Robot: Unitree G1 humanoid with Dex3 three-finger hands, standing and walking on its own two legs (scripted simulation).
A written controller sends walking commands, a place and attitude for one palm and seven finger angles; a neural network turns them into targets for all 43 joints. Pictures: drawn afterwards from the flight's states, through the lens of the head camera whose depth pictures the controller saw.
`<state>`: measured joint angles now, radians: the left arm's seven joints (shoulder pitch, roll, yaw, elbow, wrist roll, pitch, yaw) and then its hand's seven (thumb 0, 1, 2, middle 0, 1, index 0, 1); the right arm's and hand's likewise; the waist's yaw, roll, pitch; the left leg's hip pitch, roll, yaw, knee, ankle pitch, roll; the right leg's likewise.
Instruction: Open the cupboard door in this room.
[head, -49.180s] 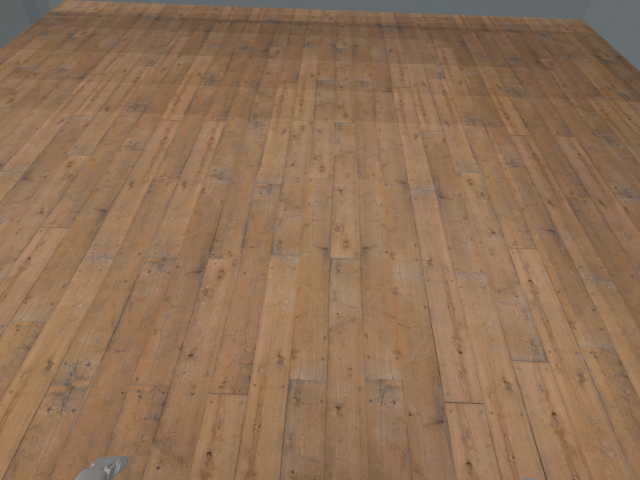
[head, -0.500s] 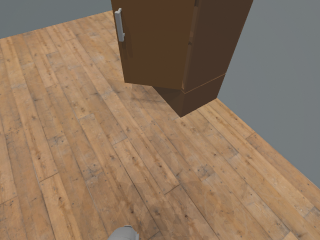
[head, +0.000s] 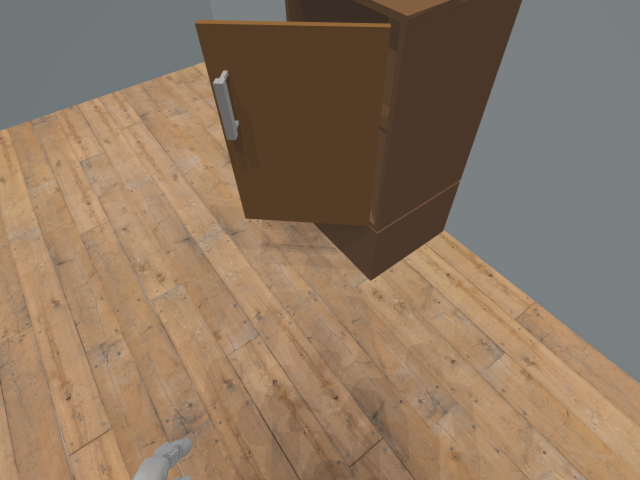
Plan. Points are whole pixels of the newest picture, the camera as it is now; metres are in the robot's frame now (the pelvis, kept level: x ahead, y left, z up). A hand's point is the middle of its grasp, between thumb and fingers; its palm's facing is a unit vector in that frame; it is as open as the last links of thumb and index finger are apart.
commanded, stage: take the last steps up to it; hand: left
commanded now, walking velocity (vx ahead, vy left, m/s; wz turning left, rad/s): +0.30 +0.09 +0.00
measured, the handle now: (228, 105) +0.88 +0.24 -0.02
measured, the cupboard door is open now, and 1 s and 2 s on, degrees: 47 47 47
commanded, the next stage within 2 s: come to a stop and stand still in 0.48 s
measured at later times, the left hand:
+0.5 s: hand (152, 436) +0.21 +0.27 -0.16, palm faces +0.03 -0.98 -0.19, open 7.4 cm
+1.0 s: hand (191, 316) +0.41 +0.26 -0.16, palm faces +0.00 -0.97 -0.23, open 7.4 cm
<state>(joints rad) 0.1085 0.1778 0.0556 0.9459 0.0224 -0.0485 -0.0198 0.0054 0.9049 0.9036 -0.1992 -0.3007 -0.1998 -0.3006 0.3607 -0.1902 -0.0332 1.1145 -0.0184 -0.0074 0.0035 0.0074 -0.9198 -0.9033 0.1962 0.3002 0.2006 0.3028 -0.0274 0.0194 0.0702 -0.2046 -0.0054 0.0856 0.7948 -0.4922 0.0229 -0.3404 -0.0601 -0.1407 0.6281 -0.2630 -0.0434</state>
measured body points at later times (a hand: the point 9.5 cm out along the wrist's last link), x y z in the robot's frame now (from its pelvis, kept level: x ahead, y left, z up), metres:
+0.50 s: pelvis +0.19 +0.08 +0.01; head +0.22 +0.09 +0.46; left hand +0.20 +0.32 -0.15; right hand +0.25 -0.15 -0.13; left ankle +0.22 +0.18 -0.73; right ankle +0.17 -0.04 -0.67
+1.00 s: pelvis +0.30 +0.07 +0.01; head +0.34 +0.07 +0.45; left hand +0.40 +0.31 -0.14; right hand +0.28 -0.16 -0.15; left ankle +0.22 +0.18 -0.73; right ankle +0.29 -0.04 -0.71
